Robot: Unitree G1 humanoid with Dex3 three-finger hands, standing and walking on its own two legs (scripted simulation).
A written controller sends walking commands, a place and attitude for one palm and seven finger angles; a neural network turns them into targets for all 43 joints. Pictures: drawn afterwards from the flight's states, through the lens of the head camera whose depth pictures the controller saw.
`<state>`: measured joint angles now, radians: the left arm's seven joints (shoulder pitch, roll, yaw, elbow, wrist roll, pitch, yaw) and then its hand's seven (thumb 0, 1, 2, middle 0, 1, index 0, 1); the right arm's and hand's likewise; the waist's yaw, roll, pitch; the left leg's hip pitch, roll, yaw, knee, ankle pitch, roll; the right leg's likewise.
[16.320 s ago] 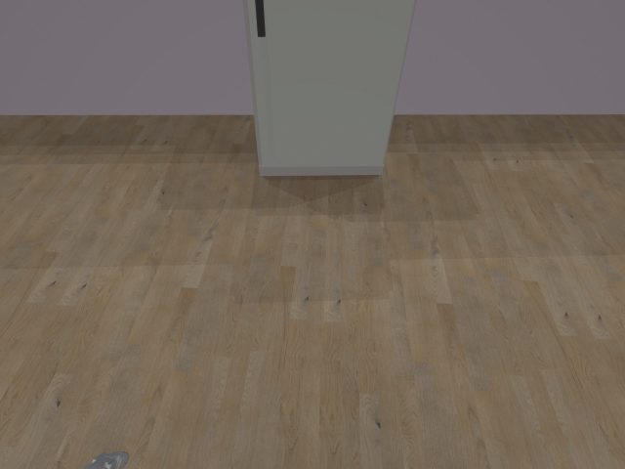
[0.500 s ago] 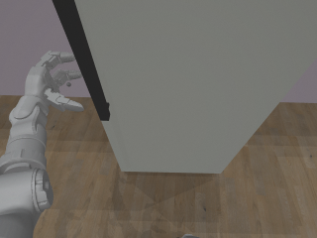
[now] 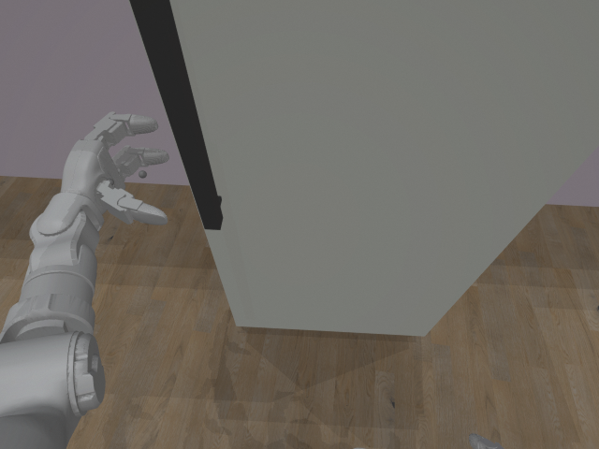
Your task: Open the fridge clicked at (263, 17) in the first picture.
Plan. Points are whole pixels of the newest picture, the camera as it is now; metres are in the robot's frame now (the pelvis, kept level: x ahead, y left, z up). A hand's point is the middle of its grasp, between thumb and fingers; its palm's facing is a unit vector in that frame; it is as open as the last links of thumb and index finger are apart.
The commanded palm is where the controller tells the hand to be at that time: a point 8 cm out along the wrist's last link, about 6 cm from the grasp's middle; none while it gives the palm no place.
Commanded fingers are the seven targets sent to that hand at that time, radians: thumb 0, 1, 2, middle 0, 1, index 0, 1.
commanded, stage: move the hooked fingers beside the handle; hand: left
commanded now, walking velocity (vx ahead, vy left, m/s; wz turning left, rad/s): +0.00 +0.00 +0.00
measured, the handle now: (184, 93) +0.49 +0.14 +0.21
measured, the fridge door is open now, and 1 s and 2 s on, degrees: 0 0 0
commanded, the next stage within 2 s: none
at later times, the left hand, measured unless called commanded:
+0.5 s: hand (144, 172) +0.44 +0.20 +0.12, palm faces -0.06 -1.00 +0.00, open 14.0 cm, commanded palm +0.41 +0.26 +0.13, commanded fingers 0.00 -0.50 0.30 -0.30 -1.20 -0.30 -1.20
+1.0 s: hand (147, 162) +0.45 +0.20 +0.13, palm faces -0.04 -1.00 +0.00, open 14.0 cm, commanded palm +0.41 +0.25 +0.13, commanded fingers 0.00 -0.50 0.30 -0.30 -1.20 -0.30 -1.20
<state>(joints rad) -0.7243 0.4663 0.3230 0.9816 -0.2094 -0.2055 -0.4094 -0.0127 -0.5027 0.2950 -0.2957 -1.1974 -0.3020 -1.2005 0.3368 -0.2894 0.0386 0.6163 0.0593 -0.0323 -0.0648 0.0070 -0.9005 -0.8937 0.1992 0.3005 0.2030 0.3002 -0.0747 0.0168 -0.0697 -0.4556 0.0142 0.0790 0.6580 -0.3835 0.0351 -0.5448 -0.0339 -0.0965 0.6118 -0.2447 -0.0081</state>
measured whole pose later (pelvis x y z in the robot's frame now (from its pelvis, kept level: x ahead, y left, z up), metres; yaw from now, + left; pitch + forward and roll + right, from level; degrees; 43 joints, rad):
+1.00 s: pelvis +0.00 +0.00 +0.00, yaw +0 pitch +9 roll -1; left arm -0.75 0.45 0.33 0.98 -0.18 -0.23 -0.34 -0.01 -0.50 0.29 -0.30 -1.20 -0.30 -1.20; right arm 0.33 -0.28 0.05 0.64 0.06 -0.03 -0.07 0.01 -0.90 -0.89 0.20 0.30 0.20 0.30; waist -0.09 0.01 -0.06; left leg -0.43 0.02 0.08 0.64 -0.38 0.03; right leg -0.52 -0.03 -0.09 0.60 -0.24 -0.01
